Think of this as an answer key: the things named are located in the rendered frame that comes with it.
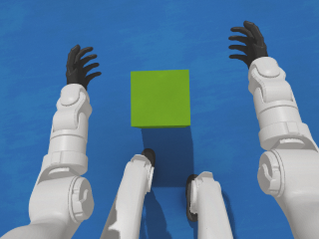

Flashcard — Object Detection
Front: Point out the left robot upper arm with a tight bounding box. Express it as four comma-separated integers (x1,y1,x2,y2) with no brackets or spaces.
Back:
0,175,95,239

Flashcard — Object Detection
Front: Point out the right robot upper arm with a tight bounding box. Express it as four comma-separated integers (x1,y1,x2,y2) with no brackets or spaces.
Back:
257,148,319,239

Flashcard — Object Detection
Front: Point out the right robot forearm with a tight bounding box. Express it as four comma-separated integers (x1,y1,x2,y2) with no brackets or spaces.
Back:
247,57,319,153

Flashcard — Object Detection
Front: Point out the carton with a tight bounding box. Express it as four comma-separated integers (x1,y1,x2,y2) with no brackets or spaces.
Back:
131,70,190,128

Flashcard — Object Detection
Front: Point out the robot right hand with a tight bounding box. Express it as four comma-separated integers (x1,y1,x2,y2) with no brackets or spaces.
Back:
228,20,268,70

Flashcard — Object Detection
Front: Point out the robot left foot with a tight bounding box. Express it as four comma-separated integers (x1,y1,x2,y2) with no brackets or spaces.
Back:
141,148,156,167

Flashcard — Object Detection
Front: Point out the robot left hand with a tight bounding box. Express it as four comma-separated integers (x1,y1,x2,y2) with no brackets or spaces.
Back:
66,44,102,90

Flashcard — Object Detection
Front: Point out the robot right thigh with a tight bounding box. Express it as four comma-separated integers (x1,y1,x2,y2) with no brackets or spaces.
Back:
190,177,233,239

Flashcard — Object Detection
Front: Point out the left robot forearm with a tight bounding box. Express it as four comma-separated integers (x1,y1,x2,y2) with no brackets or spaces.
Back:
28,84,93,221

